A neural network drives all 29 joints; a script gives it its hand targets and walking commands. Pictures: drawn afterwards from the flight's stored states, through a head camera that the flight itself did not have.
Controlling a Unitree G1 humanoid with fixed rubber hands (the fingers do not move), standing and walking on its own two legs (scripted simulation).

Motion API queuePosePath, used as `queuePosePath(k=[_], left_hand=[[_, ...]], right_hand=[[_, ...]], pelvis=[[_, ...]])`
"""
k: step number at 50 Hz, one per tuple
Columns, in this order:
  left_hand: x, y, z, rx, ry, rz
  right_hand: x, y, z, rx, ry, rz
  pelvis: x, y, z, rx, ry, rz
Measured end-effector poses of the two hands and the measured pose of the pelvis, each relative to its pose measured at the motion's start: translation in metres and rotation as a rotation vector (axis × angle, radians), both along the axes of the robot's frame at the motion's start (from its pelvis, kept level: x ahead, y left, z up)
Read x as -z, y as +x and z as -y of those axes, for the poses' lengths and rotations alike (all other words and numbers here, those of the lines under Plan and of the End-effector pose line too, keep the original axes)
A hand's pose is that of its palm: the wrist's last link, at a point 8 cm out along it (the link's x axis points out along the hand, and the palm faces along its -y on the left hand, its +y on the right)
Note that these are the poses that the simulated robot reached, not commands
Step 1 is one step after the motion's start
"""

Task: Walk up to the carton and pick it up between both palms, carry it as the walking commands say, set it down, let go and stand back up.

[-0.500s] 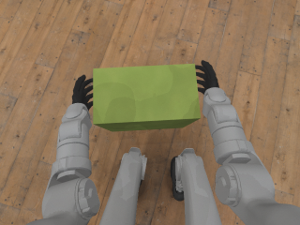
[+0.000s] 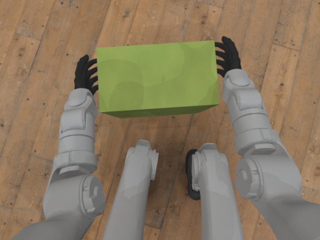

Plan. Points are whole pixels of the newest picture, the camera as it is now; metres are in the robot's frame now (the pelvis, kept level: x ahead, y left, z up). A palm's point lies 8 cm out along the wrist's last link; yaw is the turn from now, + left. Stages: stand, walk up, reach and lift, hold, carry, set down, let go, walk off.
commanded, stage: set down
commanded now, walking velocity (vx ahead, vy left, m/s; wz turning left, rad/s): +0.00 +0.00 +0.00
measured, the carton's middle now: (157, 87) +0.46 +0.06 -0.19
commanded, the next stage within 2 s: none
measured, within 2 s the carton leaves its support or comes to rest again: rests again in 0.96 s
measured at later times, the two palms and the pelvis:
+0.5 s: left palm (96, 89) +0.44 +0.24 -0.20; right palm (216, 75) +0.51 -0.10 -0.20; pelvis -0.01 +0.00 -0.06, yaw +1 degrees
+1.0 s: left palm (106, 91) +0.46 +0.24 -0.29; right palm (210, 78) +0.52 -0.10 -0.28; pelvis -0.04 +0.01 -0.12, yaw +1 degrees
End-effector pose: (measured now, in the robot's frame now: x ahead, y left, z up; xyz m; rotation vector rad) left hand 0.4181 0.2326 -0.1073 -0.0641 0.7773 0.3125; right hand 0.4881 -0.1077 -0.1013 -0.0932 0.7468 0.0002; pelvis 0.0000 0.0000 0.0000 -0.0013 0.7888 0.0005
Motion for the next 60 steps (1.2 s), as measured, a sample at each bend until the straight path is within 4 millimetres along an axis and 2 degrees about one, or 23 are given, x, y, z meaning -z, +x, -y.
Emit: queuePosePath(k=[21,26,30,32,35,38,41,47,53,60], left_hand=[[0.077,0.018,-0.006,0.014,0.012,0.001],[0.103,0.022,-0.008,0.016,0.014,-0.001],[0.126,0.025,-0.011,0.014,0.022,0.032],[0.14,0.026,-0.008,0.009,0.013,0.046],[0.157,0.027,0.0,-0.017,-0.015,0.047],[0.161,0.03,0.005,0.001,-0.028,0.055],[0.164,0.034,0.007,0.027,-0.015,0.03],[0.176,0.038,-0.001,0.029,0.008,0.021],[0.184,0.036,-0.008,0.033,0.007,0.006],[0.185,0.035,-0.009,0.031,0.009,-0.001]], right_hand=[[0.08,0.016,-0.005,0.0,0.003,-0.001],[0.106,0.021,-0.008,-0.007,-0.005,-0.003],[0.129,0.025,-0.011,-0.015,0.001,0.025],[0.14,0.03,-0.009,-0.043,-0.059,0.004],[0.145,0.035,-0.004,-0.05,-0.103,-0.002],[0.146,0.032,0.002,-0.025,-0.1,0.0],[0.156,0.027,0.006,0.009,-0.08,-0.03],[0.176,0.031,-0.001,-0.002,-0.069,-0.037],[0.177,0.035,-0.009,-0.008,-0.069,-0.044],[0.178,0.036,-0.01,-0.013,-0.071,-0.048]], pelvis=[[0.05,-0.011,-0.002,-0.01,-0.002,0.022],[0.061,-0.016,0.0,-0.011,0.002,0.074],[0.065,-0.028,0.0,-0.009,0.007,0.202],[0.066,-0.033,0.0,-0.004,0.01,0.268],[0.077,-0.033,-0.001,-0.007,-0.002,0.261],[0.087,-0.032,-0.004,-0.008,-0.017,0.283],[0.095,-0.034,-0.007,-0.01,-0.019,0.299],[0.11,-0.036,-0.009,-0.014,-0.011,0.297],[0.122,-0.035,-0.008,-0.021,-0.013,0.321],[0.123,-0.032,-0.006,-0.028,-0.012,0.329]])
